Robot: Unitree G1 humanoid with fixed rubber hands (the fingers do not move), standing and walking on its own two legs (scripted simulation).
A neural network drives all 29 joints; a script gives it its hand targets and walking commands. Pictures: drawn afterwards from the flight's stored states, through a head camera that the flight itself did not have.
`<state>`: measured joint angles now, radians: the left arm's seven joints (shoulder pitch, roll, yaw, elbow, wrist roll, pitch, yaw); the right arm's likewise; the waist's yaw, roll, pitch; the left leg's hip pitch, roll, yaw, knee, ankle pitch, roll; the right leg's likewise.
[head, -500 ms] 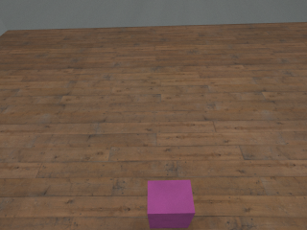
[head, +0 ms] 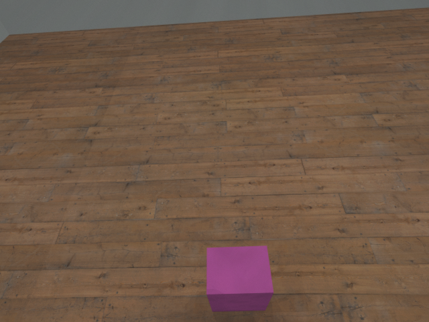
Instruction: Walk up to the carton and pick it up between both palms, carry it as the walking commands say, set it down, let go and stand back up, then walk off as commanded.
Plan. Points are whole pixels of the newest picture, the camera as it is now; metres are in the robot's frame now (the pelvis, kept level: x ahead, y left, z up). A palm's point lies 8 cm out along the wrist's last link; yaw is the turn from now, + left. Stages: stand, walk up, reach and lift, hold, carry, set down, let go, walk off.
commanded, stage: stand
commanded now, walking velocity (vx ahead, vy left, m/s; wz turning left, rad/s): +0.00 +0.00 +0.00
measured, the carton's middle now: (237, 280) +0.36 -0.02 -0.62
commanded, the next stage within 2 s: reach and lift in 0.94 s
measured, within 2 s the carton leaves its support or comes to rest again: neither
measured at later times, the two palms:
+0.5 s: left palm out of the picture -0.01 +0.22 -0.13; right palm out of the picture +0.00 -0.23 -0.13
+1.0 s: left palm out of the picture -0.01 +0.23 -0.13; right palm out of the picture -0.01 -0.23 -0.13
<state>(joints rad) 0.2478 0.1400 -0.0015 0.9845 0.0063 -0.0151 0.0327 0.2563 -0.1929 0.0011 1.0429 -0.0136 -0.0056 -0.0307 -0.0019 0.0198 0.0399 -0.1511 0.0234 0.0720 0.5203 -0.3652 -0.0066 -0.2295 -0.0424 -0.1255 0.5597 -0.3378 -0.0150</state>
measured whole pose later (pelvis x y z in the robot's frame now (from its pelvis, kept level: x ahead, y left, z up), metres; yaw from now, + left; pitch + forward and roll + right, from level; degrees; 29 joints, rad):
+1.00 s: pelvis -0.03 +0.00 +0.01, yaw +0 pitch +0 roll +1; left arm 0.30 0.15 0.00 0.98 0.01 0.00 0.03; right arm 0.26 -0.19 0.00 1.04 -0.01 -0.01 -0.03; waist 0.00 0.00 0.01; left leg -0.14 0.02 0.07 0.42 -0.27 0.00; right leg -0.22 -0.04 -0.13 0.46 -0.24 -0.02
